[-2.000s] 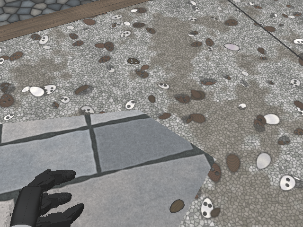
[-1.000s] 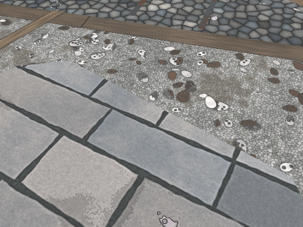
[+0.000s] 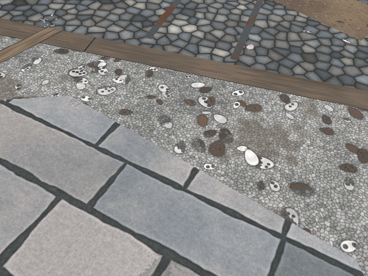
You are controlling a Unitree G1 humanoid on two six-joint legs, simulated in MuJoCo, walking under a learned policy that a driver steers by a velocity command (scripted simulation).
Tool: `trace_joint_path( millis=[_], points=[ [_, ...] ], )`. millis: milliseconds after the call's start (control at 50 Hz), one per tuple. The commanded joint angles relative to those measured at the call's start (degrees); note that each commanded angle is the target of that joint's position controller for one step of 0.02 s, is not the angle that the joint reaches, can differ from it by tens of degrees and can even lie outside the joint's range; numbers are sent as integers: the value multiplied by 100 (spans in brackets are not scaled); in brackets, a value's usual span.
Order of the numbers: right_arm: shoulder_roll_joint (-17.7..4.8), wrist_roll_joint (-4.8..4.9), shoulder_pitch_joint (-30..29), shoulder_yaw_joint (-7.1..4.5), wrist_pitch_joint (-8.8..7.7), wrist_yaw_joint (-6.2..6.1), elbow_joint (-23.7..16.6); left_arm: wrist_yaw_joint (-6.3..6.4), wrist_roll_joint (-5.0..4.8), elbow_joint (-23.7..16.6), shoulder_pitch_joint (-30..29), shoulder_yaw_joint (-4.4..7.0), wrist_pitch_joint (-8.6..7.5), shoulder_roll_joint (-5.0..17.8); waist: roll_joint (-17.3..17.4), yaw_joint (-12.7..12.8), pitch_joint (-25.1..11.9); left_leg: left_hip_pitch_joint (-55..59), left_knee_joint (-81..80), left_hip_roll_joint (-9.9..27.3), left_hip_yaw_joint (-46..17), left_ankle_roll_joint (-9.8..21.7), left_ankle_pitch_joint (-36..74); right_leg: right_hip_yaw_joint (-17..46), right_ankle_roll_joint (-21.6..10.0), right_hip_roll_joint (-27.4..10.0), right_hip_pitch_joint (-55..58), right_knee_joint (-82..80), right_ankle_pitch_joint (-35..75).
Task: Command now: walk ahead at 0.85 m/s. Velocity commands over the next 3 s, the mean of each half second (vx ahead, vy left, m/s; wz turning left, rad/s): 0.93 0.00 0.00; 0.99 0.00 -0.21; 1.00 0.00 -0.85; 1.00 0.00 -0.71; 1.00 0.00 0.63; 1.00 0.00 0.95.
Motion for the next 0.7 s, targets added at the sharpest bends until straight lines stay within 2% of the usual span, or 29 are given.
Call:
trace_joint_path(
  millis=[20,60,120,160,220,240,260,280,300,320,340,360,380,400,420,440,460,480,500,520,540,580,620,660,700],
  points=[
    [-542,-57,59,-30,-51,12,-257,-108,58,-611,-475,56,-42,297,874,121,722,832,-2126,1432,-2236,891,-950,237,148,-522,-2210,-46,841],
    [-621,-17,227,-35,-72,-56,-166,-85,92,-684,-666,47,41,247,704,116,905,679,-2374,1323,-1771,944,-310,114,341,-457,-2318,-434,1322],
    [-585,3,505,13,-60,-194,-33,-117,102,-993,-1501,-6,-25,109,605,-78,1080,470,-2698,1090,-958,831,870,-284,436,-259,-1885,-1753,2185],
    [-613,44,810,31,-50,-252,96,-207,54,-1170,-2012,-51,-94,-19,611,-232,1184,608,-2953,1111,-687,787,1344,-453,386,-119,-1469,-2604,2612],
    [-707,109,989,30,28,-286,226,-364,-6,-1341,-2450,-42,-168,-10,604,-244,1293,1331,-2937,1230,-362,696,1903,-524,225,69,-1111,-3685,2657],
    [-776,109,996,18,67,-291,261,-407,-12,-1398,-2550,-26,-187,31,679,-213,1271,1607,-2793,1298,-295,673,2479,-588,161,173,-969,-3910,2499],
    [-892,69,971,-6,102,-290,286,-425,-14,-1453,-2566,11,-192,122,836,-128,1144,1888,-2500,1372,-254,643,3652,-697,75,340,-729,-4005,2244],
    [-1023,-2,975,-41,143,-293,327,-410,-18,-1486,-2444,67,-168,254,1086,23,888,2211,-2062,1460,-248,599,5155,-811,-23,538,-408,-3950,1887],
    [-1136,-92,992,-76,204,-307,380,-362,-36,-1460,-2081,149,-111,447,1394,301,521,2539,-1424,1529,-244,545,6651,-899,-137,731,32,-3823,1434],
    [-1231,-190,934,-109,290,-320,419,-285,-72,-1264,-1189,273,-36,705,1639,792,-46,2571,-337,1591,-225,497,7786,-926,-304,858,986,-3659,1081],
    [-1290,-225,607,-118,359,-341,354,-178,-89,-857,255,396,53,938,1569,1547,-707,1663,1311,1458,-54,336,7829,-788,-462,703,2811,-3645,1146],
    [-737,-246,824,-1,304,-327,101,-72,58,-520,1359,481,127,1307,540,1514,-1705,-679,3507,957,-255,264,5100,1053,-819,-515,5447,-3250,-470],
    [65,-10,1412,249,55,-198,144,-145,57,-389,1522,508,27,1389,-1556,955,-2904,-2279,5414,-256,-1043,52,-348,4456,-1667,-1729,6734,-4641,-3204],
    [-744,280,637,35,-135,-152,-16,-94,124,-264,1379,387,30,794,-1176,1206,-2228,-2925,5702,41,-1443,310,-340,4826,-1289,-1466,6279,-5487,-3478],
    [-818,460,-177,26,-207,-136,-312,-71,223,-227,1124,328,1,605,-677,1114,-1115,-3176,5812,274,-1212,362,-259,3708,-1111,-1365,5287,-5462,-2464],
    [-645,358,-574,91,-255,-151,-467,-97,279,-159,768,329,-61,608,333,815,-495,-3029,5386,497,-1117,393,-40,3045,-1022,-1168,4120,-5628,-1501],
    [-589,233,-650,54,-211,-165,-485,-127,356,-165,394,272,-127,420,479,465,-177,-2705,4965,756,-1110,394,227,2437,-971,-945,3215,-5700,-914],
    [-478,211,-382,66,-109,-129,-439,-140,417,-149,150,205,-144,202,230,135,-31,-2402,4850,907,-1154,363,353,2149,-1018,-806,2579,-5821,-886],
    [-385,185,-259,83,-5,-121,-384,-149,333,-122,4,176,-143,93,104,-16,150,-2312,4697,999,-1100,297,308,1930,-1075,-737,2149,-6015,-872],
    [-317,165,-249,105,85,-131,-394,-147,228,-69,-30,171,-152,110,22,-134,391,-2365,4489,1092,-1049,213,237,1720,-1093,-729,1780,-6225,-893],
    [-281,132,-431,135,156,-161,-464,-140,164,-12,-25,181,-179,197,14,-184,679,-2540,4246,1176,-982,110,337,1521,-1078,-721,1457,-6416,-818],
    [-399,14,-1078,156,166,-220,-720,-79,169,46,159,223,-234,420,136,-66,1076,-3002,3530,1231,-849,-120,1155,1107,-1078,-628,1250,-6653,-275],
    [-477,-44,-1629,162,79,-172,-888,-8,159,59,355,222,-264,470,249,117,1132,-2799,2411,1120,-603,-205,2291,476,-903,-336,1220,-6676,493],
    [-370,0,-2188,213,-21,-53,-1024,49,83,125,742,223,-285,568,407,372,1103,-2068,1307,874,-293,-189,3336,103,-763,-267,1228,-6892,762],
    [-391,96,-2595,206,-64,39,-1153,78,31,261,1132,243,-239,733,364,523,1177,-1894,546,691,-265,-178,3648,34,-711,-478,1900,-7037,940]
  ],
)
Next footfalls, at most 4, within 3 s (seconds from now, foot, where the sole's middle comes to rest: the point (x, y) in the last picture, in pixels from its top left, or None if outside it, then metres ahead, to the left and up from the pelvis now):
0.34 right None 0.50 -0.12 -0.77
0.84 left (143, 175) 0.96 0.14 -0.77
1.34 right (202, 117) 1.33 -0.14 -0.77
1.76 left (208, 68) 1.74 -0.21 -0.77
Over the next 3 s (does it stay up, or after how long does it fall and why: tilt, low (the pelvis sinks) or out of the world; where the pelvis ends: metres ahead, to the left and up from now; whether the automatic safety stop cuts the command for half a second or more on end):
stays up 2.29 -0.86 -0.15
